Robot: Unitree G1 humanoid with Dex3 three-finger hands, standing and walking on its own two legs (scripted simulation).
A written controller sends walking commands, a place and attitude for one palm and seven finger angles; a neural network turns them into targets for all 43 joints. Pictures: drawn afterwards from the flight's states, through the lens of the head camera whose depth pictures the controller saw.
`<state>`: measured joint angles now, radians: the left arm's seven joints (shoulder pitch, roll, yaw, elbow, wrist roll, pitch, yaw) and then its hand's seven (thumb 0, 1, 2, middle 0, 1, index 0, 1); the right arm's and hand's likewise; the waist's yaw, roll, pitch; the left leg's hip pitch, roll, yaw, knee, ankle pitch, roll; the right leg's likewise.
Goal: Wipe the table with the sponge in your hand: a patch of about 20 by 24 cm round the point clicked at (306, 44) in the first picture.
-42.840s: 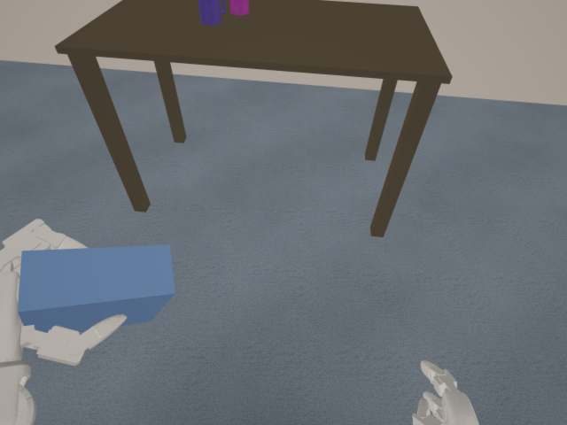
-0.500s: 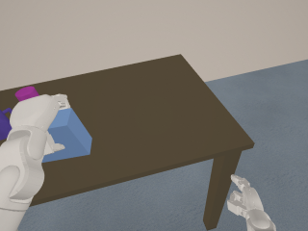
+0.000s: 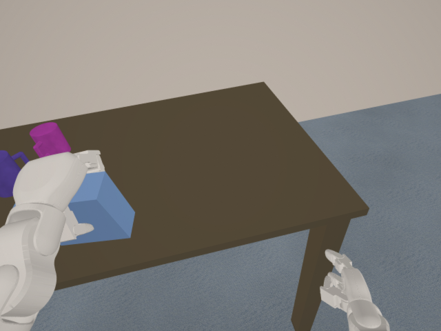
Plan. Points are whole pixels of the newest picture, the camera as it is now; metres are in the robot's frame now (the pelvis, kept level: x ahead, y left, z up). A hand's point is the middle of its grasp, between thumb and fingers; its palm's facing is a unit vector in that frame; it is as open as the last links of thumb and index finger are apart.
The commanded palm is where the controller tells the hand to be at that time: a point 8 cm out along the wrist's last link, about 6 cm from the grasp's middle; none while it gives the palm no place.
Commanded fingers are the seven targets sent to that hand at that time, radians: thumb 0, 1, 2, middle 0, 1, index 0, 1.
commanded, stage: bring the sponge back beside the body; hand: left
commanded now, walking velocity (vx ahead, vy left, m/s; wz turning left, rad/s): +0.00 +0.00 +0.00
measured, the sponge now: (87, 217) +0.23 +0.28 +0.13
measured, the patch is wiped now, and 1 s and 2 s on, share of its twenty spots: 1.00 1.00 1.00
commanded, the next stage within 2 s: step back with the hand held close in 0.86 s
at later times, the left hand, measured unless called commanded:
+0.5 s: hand (53, 211) +0.20 +0.30 +0.19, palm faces +0.22 -0.08 -0.97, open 9.5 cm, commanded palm +0.15 +0.29 +0.25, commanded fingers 0.00 0.10 1.30 -1.20 -1.60 -1.20 -1.60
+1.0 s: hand (59, 220) +0.19 +0.29 +0.18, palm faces +0.20 -0.11 -0.97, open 9.5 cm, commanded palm +0.15 +0.28 +0.24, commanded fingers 0.00 0.10 1.30 -1.20 -1.60 -1.20 -1.60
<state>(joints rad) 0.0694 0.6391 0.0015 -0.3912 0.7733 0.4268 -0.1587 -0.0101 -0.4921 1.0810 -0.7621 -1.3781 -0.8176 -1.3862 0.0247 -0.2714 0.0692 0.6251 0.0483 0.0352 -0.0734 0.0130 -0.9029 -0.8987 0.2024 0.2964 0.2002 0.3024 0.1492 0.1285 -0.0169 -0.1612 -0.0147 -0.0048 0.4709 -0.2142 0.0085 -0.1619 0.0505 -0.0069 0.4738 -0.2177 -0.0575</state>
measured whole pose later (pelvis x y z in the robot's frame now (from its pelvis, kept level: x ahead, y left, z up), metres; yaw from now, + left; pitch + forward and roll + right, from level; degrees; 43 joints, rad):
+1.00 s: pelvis -0.01 +0.00 +0.00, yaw +0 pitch -7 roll +0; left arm 0.23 0.61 0.06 -0.46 0.75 0.44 -0.11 -0.01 -0.49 1.08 -0.76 -1.38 -0.82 -1.39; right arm 0.03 -0.27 0.06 0.62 0.05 0.03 -0.07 0.01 -0.90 -0.90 0.20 0.30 0.20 0.30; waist 0.15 0.13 -0.02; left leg -0.14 -0.01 0.00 0.46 -0.20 0.01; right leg -0.14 0.06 0.00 0.45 -0.20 -0.06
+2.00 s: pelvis -0.11 +0.02 -0.02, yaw +3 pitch +2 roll -1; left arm 0.42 0.43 0.40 -0.70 -0.08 -0.17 0.10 -0.01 -0.50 1.09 -0.76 -1.39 -0.82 -1.40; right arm 0.16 -0.21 0.00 0.54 0.02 -0.04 -0.06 0.01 -0.90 -0.90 0.21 0.30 0.20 0.30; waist -0.04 -0.03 0.01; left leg -0.44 0.00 -0.02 0.69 -0.31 0.01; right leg -0.44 0.00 -0.01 0.66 -0.24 0.01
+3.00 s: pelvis -0.39 -0.04 +0.00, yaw +0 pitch +0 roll +2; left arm 0.42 0.41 0.41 -0.60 -0.08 -0.14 0.11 -0.01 -0.51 1.09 -0.77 -1.39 -0.83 -1.40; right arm 0.25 -0.21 0.02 0.63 0.03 -0.08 -0.07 0.01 -0.90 -0.90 0.20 0.30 0.20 0.30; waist -0.01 0.00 -0.07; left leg -0.38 0.04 0.08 0.77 -0.36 0.04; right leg -0.36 -0.01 -0.08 0.55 -0.25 -0.07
